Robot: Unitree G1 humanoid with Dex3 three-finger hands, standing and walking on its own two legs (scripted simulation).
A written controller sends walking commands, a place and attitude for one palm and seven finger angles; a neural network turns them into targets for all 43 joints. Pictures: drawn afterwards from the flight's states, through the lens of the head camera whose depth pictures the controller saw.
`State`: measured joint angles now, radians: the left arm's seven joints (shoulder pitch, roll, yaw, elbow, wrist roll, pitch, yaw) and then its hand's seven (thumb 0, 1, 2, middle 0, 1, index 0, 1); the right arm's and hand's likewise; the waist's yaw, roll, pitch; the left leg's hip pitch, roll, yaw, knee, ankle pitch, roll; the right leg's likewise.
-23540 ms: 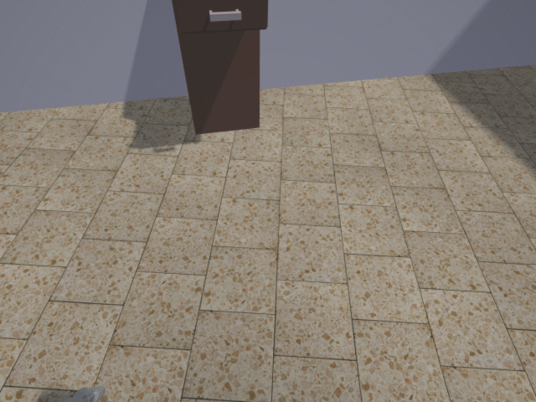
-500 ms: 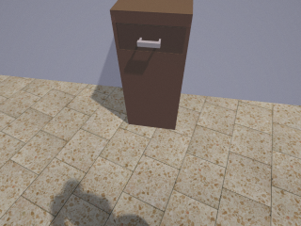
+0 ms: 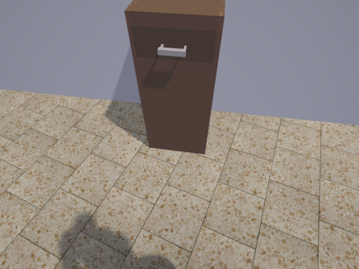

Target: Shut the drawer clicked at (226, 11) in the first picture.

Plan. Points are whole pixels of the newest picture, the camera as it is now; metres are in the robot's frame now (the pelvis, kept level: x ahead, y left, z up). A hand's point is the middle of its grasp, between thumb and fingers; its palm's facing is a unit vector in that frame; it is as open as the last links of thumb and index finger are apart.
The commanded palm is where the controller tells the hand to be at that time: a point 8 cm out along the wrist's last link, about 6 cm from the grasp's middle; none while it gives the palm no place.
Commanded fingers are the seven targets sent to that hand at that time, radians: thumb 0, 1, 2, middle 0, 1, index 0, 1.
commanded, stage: look to check the result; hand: left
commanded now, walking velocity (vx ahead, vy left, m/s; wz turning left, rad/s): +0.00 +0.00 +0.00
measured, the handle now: (172, 49) +0.96 +0.09 +0.01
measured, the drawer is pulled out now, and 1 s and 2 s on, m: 0.00 0.00 0.00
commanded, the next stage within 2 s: stand and wait in 0.38 s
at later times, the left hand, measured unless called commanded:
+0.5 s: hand out of the picture +0.02 +0.17 -0.17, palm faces +0.04 -0.98 -0.22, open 7.4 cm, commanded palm none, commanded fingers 0.00 0.90 0.90 -0.20 -0.30 -0.20 -0.30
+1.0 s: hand out of the picture +0.03 +0.17 -0.17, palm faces +0.03 -0.97 -0.23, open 7.4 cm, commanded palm none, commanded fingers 0.00 0.90 0.90 -0.20 -0.30 -0.20 -0.30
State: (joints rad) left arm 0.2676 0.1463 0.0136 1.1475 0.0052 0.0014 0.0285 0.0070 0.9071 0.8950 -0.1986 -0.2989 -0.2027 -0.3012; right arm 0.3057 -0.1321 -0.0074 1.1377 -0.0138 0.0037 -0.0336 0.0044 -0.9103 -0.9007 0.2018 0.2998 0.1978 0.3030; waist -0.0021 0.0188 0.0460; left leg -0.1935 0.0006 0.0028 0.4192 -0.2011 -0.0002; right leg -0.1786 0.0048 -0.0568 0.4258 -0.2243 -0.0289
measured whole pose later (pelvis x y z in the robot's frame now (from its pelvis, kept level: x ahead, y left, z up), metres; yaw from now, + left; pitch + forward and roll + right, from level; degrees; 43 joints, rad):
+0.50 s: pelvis +0.01 -0.01 +0.00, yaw +0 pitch -1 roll +0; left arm 0.24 0.16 0.01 1.15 0.00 -0.01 0.03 0.01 0.90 0.90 -0.20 -0.30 -0.20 -0.30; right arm 0.25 -0.15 -0.01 1.13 -0.01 0.00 -0.03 0.00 -0.91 -0.90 0.20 0.30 0.20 0.30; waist 0.00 0.02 0.05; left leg -0.17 0.01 -0.01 0.40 -0.21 -0.02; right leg -0.15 0.02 -0.06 0.40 -0.23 -0.04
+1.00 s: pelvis +0.02 -0.02 +0.00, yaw +0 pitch -1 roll +0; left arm 0.23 0.18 0.01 1.15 0.00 -0.01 0.02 0.01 0.90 0.90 -0.20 -0.30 -0.20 -0.30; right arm 0.25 -0.17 -0.01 1.14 -0.01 0.00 -0.03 0.00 -0.91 -0.90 0.20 0.30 0.20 0.30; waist 0.00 0.02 0.06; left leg -0.15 0.02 -0.01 0.38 -0.21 -0.03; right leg -0.13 0.03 -0.07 0.38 -0.23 -0.05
